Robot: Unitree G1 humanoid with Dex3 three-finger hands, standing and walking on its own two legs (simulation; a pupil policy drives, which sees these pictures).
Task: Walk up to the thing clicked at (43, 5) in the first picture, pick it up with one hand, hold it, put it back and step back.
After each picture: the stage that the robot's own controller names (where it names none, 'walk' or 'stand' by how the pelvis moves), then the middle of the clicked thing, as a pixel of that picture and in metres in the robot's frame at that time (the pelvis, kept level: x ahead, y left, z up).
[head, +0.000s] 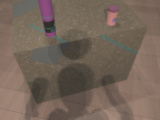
stand; (47, 16) +0.83 +0.22 -0.01
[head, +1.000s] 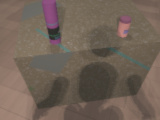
rise first; (52, 23) +0.76 +0.22 +0.00
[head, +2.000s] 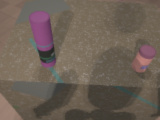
rise first; (44, 42) +0.51 +0.19 +0.03
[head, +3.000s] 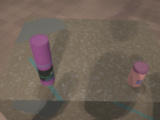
stand; (44, 62) +0.48 +0.19 -0.01
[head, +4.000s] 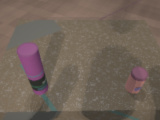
stand; (35, 71) +0.42 +0.21 -0.01
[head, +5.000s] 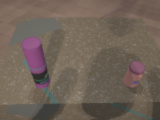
stand; (37, 65) +0.46 +0.21 -0.01
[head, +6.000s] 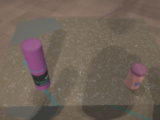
stand; (38, 67) +0.44 +0.20 -0.01
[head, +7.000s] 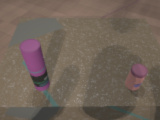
stand; (37, 68) +0.44 +0.21 -0.01
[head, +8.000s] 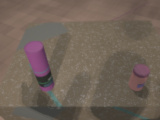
rise first; (41, 68) +0.45 +0.22 -0.01
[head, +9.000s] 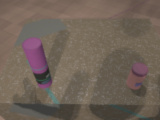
go down; (39, 65) +0.45 +0.23 -0.01
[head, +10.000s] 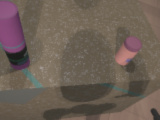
go down; (13, 41) +0.46 +0.21 +0.05
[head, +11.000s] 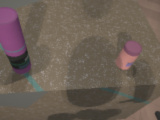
go down; (14, 46) +0.46 +0.22 +0.05
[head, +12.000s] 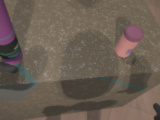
close in; (1, 33) +0.47 +0.23 +0.08
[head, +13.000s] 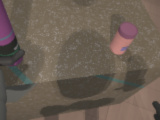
lift; (0, 33) +0.47 +0.21 +0.09
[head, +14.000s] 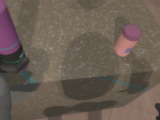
lift; (6, 42) +0.44 +0.21 +0.09
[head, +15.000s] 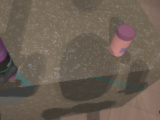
lift; out of the picture +0.41 +0.24 +0.09
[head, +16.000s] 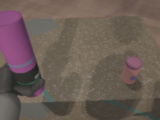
hold; (22, 60) +0.32 +0.18 +0.19
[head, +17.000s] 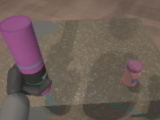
hold; (30, 62) +0.33 +0.17 +0.17
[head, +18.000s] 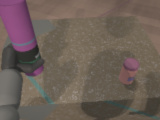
crouch; (24, 41) +0.40 +0.19 +0.18
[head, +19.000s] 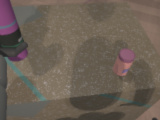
lower; (5, 24) +0.47 +0.22 +0.17
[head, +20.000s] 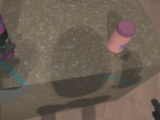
lower; out of the picture +0.49 +0.22 +0.09
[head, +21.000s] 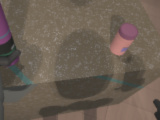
lower; out of the picture +0.47 +0.22 +0.08
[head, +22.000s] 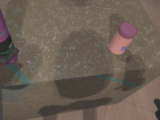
lower; out of the picture +0.47 +0.22 +0.09
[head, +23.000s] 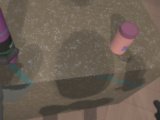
lower; out of the picture +0.47 +0.22 +0.09
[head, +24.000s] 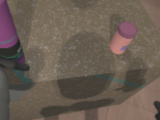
withdraw; (4, 36) +0.46 +0.20 +0.09
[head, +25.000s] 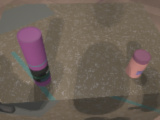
sink last; (37, 60) +0.42 +0.18 +0.04
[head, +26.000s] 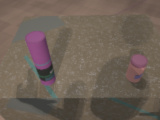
stand; (42, 61) +0.46 +0.20 +0.03
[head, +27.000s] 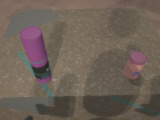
stand; (38, 58) +0.45 +0.20 +0.04
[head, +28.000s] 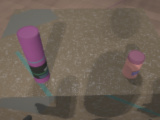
stand; (36, 58) +0.45 +0.21 +0.04
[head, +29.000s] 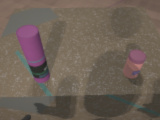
stand; (35, 57) +0.45 +0.20 +0.05
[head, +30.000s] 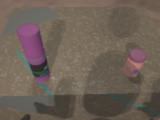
stand; (36, 56) +0.45 +0.20 +0.05
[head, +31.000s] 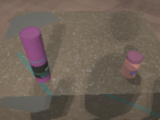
stand; (37, 58) +0.46 +0.20 +0.04
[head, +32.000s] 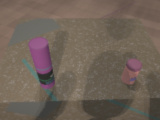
walk; (43, 65) +0.46 +0.19 -0.01
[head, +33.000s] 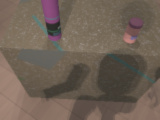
walk; (52, 16) +0.67 +0.16 +0.01
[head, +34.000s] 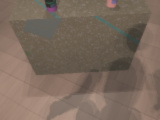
walk; out of the picture +0.96 +0.26 +0.02
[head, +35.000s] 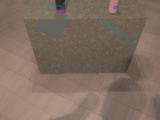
stand; out of the picture +1.09 +0.19 +0.01
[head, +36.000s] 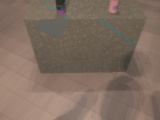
stand; out of the picture +1.10 +0.19 -0.01
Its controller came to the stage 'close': yes
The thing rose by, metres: 0.20
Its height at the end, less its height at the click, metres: +0.00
